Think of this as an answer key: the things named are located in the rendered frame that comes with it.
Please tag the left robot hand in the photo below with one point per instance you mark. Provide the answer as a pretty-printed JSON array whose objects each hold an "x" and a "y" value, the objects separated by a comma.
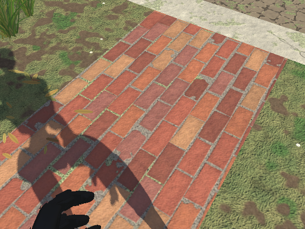
[{"x": 50, "y": 214}]

